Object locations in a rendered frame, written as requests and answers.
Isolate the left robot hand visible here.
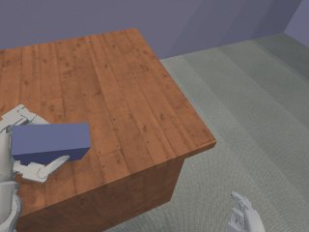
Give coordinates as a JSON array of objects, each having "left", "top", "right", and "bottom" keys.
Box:
[{"left": 0, "top": 104, "right": 70, "bottom": 184}]

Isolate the sponge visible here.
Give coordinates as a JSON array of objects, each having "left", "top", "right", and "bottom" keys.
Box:
[{"left": 12, "top": 123, "right": 91, "bottom": 166}]

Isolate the robot left forearm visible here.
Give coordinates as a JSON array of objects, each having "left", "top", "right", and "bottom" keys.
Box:
[{"left": 0, "top": 181, "right": 23, "bottom": 232}]

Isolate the right robot hand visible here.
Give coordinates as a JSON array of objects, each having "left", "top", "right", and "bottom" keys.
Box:
[{"left": 228, "top": 191, "right": 266, "bottom": 232}]

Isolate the table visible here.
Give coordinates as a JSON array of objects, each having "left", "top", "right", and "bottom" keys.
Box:
[{"left": 0, "top": 28, "right": 217, "bottom": 232}]

